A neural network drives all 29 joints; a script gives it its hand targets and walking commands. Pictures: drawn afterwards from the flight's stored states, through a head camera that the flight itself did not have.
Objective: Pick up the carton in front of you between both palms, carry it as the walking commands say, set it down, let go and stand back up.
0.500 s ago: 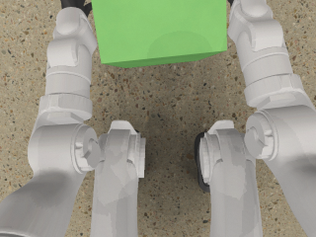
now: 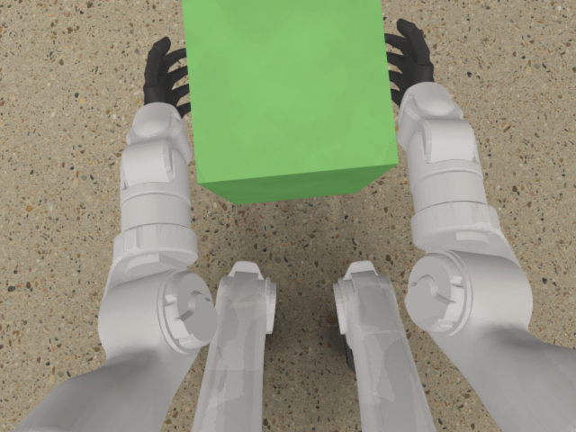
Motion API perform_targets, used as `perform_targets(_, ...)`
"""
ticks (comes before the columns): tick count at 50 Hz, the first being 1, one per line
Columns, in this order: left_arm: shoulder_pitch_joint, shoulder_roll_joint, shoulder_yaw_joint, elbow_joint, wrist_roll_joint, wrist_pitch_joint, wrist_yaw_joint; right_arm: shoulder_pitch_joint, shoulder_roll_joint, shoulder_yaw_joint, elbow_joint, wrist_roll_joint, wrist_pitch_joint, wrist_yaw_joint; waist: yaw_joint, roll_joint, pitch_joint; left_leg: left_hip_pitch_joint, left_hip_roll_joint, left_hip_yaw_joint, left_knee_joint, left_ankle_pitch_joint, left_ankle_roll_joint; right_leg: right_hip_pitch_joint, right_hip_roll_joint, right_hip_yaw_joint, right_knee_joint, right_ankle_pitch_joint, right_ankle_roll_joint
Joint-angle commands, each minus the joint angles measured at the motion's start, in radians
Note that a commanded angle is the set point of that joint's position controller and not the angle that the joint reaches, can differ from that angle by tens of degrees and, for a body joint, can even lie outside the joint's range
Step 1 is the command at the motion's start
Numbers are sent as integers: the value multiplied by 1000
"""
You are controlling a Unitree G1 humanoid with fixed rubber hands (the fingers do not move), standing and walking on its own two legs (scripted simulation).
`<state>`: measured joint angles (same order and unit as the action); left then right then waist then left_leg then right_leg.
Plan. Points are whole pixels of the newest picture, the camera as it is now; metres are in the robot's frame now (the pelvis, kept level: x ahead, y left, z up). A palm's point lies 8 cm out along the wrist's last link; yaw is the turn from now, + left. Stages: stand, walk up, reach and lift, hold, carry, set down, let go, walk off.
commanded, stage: reach and lift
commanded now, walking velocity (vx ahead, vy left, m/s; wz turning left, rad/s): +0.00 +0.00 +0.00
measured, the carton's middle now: (289, 119) +0.51 +0.02 -0.13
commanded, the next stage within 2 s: none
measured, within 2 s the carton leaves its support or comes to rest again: neither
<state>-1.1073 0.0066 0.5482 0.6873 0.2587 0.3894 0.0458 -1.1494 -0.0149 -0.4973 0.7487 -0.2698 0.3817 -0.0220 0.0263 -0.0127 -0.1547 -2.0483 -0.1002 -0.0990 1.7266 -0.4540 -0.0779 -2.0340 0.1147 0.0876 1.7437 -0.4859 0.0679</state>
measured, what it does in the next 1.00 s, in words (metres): rises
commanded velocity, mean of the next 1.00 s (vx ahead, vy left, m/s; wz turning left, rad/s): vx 0.00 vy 0.00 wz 0.00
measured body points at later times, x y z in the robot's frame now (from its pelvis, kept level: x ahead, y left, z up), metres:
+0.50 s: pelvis +0.05 +0.00 +0.13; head +0.22 +0.00 +0.55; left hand +0.47 +0.17 +0.09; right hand +0.48 -0.14 +0.09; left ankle +0.12 +0.13 -0.46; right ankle +0.11 -0.13 -0.46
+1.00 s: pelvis +0.10 +0.00 +0.26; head +0.14 +0.01 +0.71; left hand +0.43 +0.16 +0.24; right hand +0.43 -0.14 +0.24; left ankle +0.12 +0.13 -0.46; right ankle +0.11 -0.13 -0.46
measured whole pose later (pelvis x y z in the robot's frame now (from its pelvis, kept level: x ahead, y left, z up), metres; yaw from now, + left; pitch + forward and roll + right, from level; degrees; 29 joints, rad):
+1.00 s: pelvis +0.10 +0.00 +0.26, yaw +1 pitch +13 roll +0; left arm -0.33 -0.15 0.32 0.48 0.22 0.40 0.03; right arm -0.31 0.16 -0.31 0.47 -0.22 0.40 -0.02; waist 0.00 0.00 -0.16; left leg -0.60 -0.06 -0.14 0.68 -0.29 -0.02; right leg -0.59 0.06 0.14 0.68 -0.32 0.02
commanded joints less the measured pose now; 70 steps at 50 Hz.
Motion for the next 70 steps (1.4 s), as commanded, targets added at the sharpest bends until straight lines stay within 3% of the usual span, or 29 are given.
perform_targets(1,-619,-1065,-540,50,-182,7,-280,-584,1053,476,34,169,-5,247,14,6,-1070,680,-64,210,-207,133,38,574,66,-189,-228,104,-41)
perform_targets(10,-435,-1124,-655,0,-222,5,-276,-407,1121,606,-51,217,-5,241,8,0,-1025,829,-66,176,-325,208,34,737,68,-162,-347,190,-29)
perform_targets(23,-161,-1148,-670,15,-189,-35,-264,-134,1153,624,-52,189,-41,225,-1,5,-794,1055,-59,118,-566,227,48,984,55,-98,-593,224,-38)
perform_targets(36,101,-1165,-739,-40,-173,-50,-262,126,1156,692,-119,175,-55,224,-13,12,-606,1374,-36,58,-845,324,59,1319,25,-40,-874,329,-50)
perform_targets(52,392,-1146,-856,-194,-201,63,-269,418,1130,802,-283,206,62,244,-24,18,-316,1820,-3,23,-1208,520,55,1747,-11,-13,-1232,518,-52)
perform_targets(56,429,-1136,-887,-269,-222,123,-275,471,1136,828,-346,226,124,248,-27,14,-232,1902,3,22,-1287,508,55,1841,-17,-9,-1313,518,-51)
perform_targets(62,450,-1103,-810,-266,-189,200,-289,483,1105,763,-347,198,202,261,-24,12,-39,1915,6,30,-1363,361,61,1861,-22,-11,-1387,379,-54)
perform_targets(66,370,-1101,-759,-241,-170,205,-302,403,1104,714,-318,179,206,274,-24,10,5,1902,10,38,-1363,262,68,1834,-27,-20,-1389,276,-60)
perform_targets(70,292,-1126,-777,-259,-183,200,-312,333,1131,728,-337,188,203,281,-29,12,-58,1925,11,39,-1349,274,69,1857,-28,-25,-1377,291,-61)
